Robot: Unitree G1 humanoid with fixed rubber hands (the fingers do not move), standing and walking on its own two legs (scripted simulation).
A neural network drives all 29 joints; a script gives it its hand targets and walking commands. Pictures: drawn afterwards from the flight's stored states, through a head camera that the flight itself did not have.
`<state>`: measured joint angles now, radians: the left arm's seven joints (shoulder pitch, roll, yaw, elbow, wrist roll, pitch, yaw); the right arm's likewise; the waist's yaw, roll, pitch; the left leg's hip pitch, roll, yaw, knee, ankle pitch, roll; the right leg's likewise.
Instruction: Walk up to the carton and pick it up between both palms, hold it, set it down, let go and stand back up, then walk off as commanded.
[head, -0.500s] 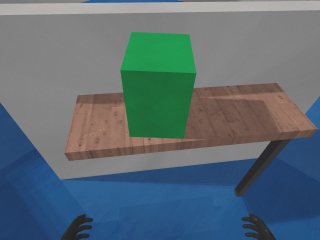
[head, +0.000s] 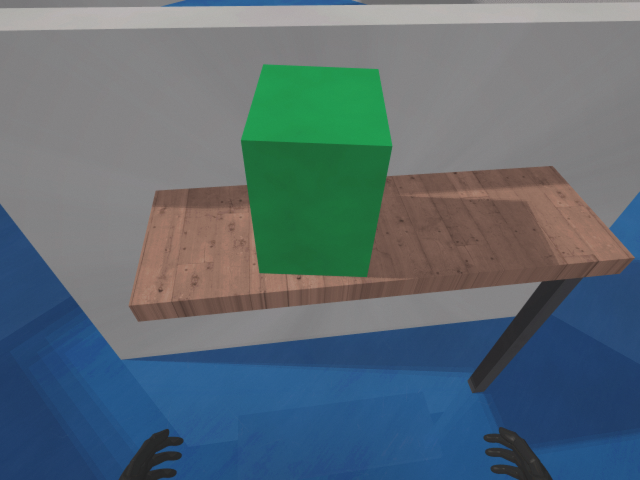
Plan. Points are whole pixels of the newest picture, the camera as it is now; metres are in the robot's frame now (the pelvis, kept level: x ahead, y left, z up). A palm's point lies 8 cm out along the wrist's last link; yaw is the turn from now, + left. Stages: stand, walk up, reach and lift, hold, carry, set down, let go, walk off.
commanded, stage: walk up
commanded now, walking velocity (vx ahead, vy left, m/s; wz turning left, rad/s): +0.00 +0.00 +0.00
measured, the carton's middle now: (316, 174) +0.57 +0.02 +0.08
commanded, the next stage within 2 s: none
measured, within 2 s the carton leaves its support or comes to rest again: neither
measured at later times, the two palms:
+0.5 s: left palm out of the picture +0.07 +0.19 -0.10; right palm out of the picture +0.07 -0.38 -0.11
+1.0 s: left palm out of the picture -0.10 +0.16 -0.10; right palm out of the picture +0.01 -0.41 -0.11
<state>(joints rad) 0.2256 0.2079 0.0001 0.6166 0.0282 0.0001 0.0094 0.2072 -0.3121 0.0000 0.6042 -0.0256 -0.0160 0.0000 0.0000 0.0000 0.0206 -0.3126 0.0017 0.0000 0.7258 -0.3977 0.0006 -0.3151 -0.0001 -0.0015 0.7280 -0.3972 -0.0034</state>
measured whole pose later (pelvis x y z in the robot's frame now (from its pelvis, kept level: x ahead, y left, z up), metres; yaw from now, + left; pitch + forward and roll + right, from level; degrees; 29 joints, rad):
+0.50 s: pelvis -0.05 -0.07 -0.01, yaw -2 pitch +0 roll +2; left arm 0.21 0.28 0.00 0.62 0.02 0.07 -0.02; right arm 0.22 -0.44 -0.04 0.61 -0.03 0.00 -0.06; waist 0.00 0.03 0.17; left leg -0.45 0.08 -0.02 0.80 -0.35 -0.05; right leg -0.41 0.02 0.06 0.83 -0.42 -0.01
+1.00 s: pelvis -0.17 -0.13 -0.02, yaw +11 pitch -6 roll -1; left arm 0.22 0.28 0.00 0.62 0.01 0.01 0.06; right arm 0.23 -0.43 -0.05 0.60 -0.03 0.10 -0.02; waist -0.01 0.07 0.21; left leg -0.45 -0.06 -0.09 1.34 -0.52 0.00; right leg -0.41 0.00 -0.20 0.76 -0.25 -0.10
